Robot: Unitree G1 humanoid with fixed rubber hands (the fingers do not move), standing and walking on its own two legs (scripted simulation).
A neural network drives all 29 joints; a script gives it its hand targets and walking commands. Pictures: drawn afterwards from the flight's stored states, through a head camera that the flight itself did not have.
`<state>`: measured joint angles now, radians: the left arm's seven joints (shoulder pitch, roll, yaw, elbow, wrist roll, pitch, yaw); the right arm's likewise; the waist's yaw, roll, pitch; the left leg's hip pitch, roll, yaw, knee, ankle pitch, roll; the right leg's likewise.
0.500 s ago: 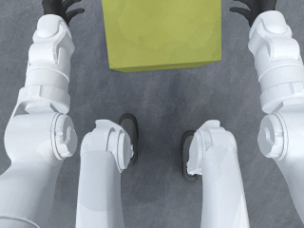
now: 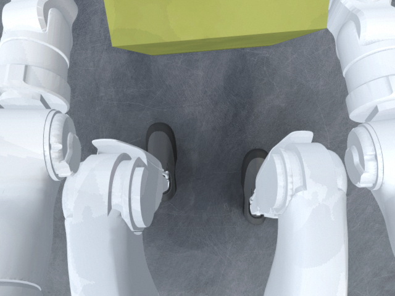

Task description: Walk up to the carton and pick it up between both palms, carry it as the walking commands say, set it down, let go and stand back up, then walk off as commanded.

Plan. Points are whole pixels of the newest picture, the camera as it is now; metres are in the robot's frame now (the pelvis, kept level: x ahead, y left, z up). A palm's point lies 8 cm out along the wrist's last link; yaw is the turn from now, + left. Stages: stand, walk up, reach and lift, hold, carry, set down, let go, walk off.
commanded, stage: reach and lift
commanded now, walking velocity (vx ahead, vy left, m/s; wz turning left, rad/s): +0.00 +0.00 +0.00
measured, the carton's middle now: out of the picture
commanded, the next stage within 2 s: none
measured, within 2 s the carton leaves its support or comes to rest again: leaves its support in 1.56 s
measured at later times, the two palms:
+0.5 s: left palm out of the picture +0.55 +0.20 -0.16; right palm out of the picture +0.55 -0.16 -0.15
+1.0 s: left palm out of the picture +0.55 +0.20 -0.16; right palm out of the picture +0.56 -0.15 -0.15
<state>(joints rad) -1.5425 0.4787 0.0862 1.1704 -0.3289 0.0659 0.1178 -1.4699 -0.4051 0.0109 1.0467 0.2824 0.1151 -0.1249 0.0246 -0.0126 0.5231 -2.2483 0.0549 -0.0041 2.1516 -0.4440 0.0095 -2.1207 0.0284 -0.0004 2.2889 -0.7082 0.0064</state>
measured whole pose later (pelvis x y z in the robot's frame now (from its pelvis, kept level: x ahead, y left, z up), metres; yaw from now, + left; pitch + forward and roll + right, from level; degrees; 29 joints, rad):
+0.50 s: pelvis +0.00 +0.00 +0.02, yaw -1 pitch +35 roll -1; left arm -1.56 0.40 0.09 1.24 -0.26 0.03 0.13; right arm -1.52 -0.37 -0.01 1.17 0.26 0.08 -0.11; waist 0.01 -0.03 0.43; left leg -2.27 0.05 -0.01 2.09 -0.43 0.02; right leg -2.14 0.03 -0.01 2.21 -0.68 0.02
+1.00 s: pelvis -0.01 +0.00 +0.01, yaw -2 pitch +32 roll -1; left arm -1.61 0.42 0.07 1.25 -0.26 0.08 0.13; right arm -1.59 -0.37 0.02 1.19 0.27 0.12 -0.09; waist 0.03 -0.03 0.49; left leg -2.26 0.06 -0.03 2.11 -0.41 0.01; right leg -2.14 0.05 -0.02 2.23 -0.65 0.01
